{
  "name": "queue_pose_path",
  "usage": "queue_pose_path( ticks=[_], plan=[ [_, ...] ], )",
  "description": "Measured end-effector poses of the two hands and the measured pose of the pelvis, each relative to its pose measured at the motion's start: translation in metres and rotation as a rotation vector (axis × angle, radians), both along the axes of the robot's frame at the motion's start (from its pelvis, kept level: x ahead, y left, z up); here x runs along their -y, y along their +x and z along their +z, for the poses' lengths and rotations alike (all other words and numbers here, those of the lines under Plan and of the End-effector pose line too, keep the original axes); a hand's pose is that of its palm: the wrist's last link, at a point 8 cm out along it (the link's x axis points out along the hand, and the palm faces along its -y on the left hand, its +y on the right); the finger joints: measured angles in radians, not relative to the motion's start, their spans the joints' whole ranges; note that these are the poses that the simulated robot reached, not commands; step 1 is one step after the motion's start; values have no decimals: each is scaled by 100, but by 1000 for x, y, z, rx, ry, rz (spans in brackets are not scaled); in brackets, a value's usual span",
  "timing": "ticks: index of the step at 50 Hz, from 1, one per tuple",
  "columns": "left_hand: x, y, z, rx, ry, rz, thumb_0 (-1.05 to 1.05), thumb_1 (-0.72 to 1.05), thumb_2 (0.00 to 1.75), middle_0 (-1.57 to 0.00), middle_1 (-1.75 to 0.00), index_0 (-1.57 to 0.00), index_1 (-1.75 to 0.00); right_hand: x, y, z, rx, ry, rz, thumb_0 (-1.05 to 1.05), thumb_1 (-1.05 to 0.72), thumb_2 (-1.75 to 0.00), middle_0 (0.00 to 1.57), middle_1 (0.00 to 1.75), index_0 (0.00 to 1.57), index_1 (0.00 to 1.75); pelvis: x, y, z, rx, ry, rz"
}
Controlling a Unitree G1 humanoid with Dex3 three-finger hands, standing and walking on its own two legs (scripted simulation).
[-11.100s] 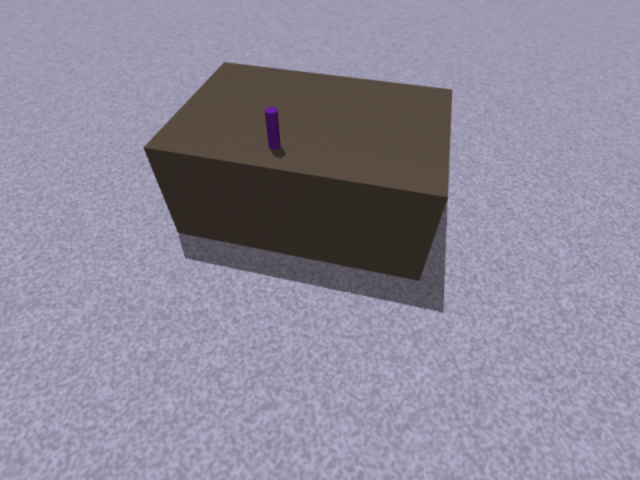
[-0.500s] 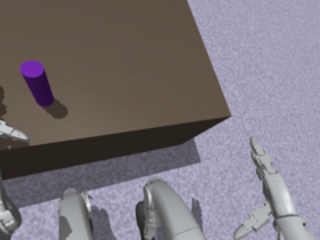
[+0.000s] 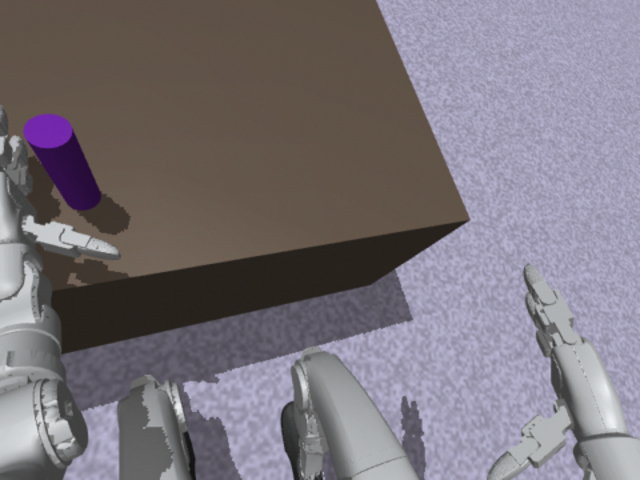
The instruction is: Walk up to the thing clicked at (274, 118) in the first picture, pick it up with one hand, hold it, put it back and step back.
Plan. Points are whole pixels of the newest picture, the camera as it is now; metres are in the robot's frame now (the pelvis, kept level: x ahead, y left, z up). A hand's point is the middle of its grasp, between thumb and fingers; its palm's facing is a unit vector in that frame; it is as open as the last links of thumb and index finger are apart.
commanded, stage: close in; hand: left
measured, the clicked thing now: (68, 168) +0.52 +0.20 -0.05
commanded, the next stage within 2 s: rest palm in 0.06 s
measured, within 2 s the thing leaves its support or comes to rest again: leaves its support in 1.42 s
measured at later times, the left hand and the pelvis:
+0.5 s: hand (76, 202) +0.48 +0.19 -0.05, palm faces +0.13 -0.99 +0.01, open 16.3 cm; pelvis +0.01 +0.00 +0.00, yaw +0 degrees
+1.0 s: hand (85, 179) +0.50 +0.18 -0.04, palm faces +0.08 -1.00 +0.01, open 10.0 cm; pelvis +0.01 +0.00 +0.01, yaw +0 degrees
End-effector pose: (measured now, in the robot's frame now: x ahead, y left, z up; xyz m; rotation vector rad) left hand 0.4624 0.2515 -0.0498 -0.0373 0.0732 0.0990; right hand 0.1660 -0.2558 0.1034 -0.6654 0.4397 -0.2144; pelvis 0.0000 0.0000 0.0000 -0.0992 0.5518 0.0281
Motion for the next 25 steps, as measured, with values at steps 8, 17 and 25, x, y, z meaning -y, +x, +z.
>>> queue_pose_path(
  ticks=[8, 17, 25],
  plan=[
    [14, 1, -3, 4, -2, -16, -1, -51, 2, -8, -6, -10, -5, 2, 5, 5, -9, -9, 0, -1, 53, -5, 6, 5, 6, 5, 2, 6, 1, -3, 0, 0],
    [21, -6, -7, -7, 6, -2, -1, -56, 2, -11, -5, -12, -4, 3, 6, 1, -22, 11, -21, -1, 51, -5, 6, 5, 6, 5, 0, 11, 2, -3, -2, -3],
    [12, -9, -1, 28, 24, 28, -1, -53, 8, -29, -18, -30, -18, -2, 12, 3, -8, 14, -3, -1, 50, -5, 6, 5, 6, 5, -1, 10, 1, 2, 2, -1]
  ],
)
